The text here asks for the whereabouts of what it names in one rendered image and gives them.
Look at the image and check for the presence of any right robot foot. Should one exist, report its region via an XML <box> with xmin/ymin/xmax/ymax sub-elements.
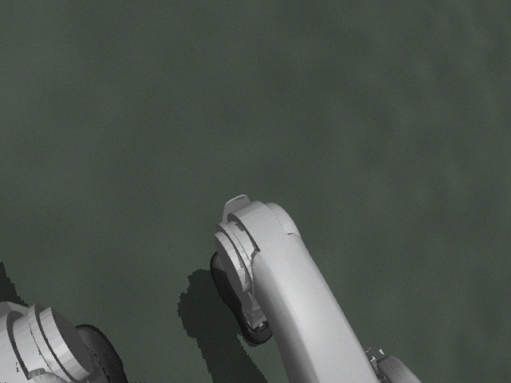
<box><xmin>210</xmin><ymin>251</ymin><xmax>273</xmax><ymax>344</ymax></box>

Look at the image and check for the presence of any left robot foot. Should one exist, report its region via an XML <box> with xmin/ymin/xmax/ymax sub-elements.
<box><xmin>75</xmin><ymin>324</ymin><xmax>128</xmax><ymax>383</ymax></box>

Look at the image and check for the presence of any right robot hand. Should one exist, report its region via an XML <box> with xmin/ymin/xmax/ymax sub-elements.
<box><xmin>361</xmin><ymin>343</ymin><xmax>421</xmax><ymax>383</ymax></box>

